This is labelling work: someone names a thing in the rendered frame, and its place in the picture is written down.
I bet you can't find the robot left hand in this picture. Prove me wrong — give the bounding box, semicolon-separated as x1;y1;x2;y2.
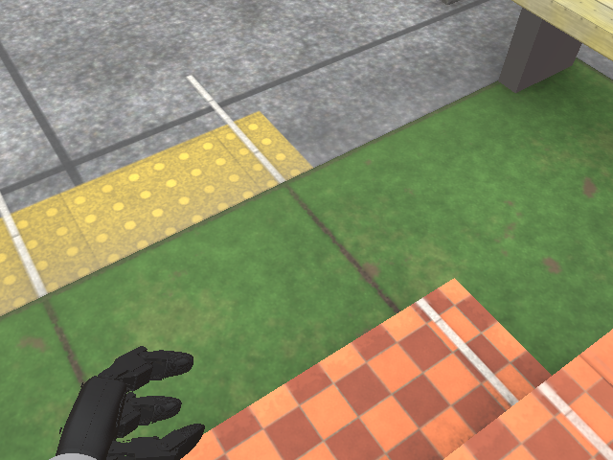
56;346;205;460

